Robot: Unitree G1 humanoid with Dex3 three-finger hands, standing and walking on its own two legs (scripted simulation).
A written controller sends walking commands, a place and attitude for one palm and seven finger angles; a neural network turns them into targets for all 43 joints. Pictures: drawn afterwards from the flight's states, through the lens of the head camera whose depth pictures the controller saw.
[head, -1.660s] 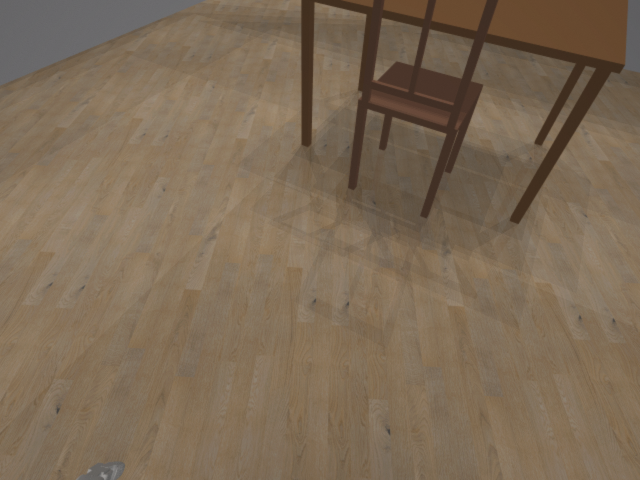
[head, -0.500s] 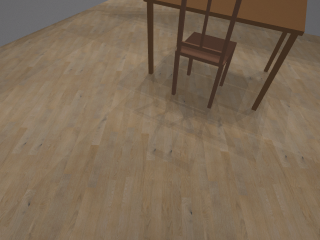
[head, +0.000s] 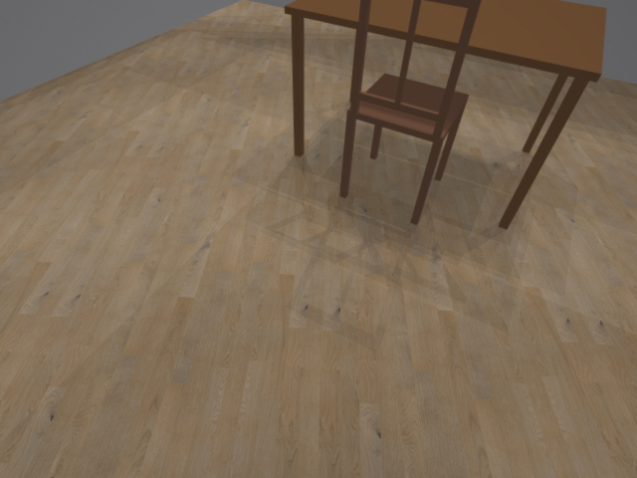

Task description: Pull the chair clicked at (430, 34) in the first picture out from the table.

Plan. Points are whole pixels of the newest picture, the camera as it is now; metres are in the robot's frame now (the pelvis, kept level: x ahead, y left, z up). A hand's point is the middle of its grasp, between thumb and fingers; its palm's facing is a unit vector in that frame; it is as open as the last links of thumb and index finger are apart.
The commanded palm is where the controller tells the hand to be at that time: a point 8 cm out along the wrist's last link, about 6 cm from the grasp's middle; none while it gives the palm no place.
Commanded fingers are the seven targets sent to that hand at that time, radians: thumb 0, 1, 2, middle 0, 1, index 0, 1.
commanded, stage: walk to a spot facing it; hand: left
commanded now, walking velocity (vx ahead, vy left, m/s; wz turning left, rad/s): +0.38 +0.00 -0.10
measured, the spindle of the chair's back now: (407, 55) +1.43 -0.22 -0.05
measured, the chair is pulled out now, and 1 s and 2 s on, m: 0.00 0.00 0.00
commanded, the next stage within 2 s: turn to face it in 1.34 s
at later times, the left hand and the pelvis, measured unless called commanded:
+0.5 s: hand (215, 422) +0.24 +0.18 -0.19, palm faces -0.10 -0.98 -0.15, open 7.3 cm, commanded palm none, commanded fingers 0.00 0.90 0.90 -0.20 -0.30 -0.20 -0.30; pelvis +0.15 +0.01 -0.01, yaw -5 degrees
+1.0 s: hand (228, 347) +0.38 +0.19 -0.20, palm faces -0.01 -0.99 -0.15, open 7.3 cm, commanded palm none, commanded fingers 0.00 0.90 0.90 -0.20 -0.30 -0.20 -0.30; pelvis +0.38 +0.01 -0.02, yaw -5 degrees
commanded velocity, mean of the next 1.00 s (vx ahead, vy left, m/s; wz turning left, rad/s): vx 0.38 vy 0.00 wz -0.07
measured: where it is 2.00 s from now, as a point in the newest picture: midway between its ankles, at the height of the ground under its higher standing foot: (344, 342)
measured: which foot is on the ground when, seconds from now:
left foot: down 0.00-0.56, up 0.58-0.92, down 0.94-1.00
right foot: down 0.00-0.22, up 0.24-0.56, down 0.58-0.94, up 0.96-1.00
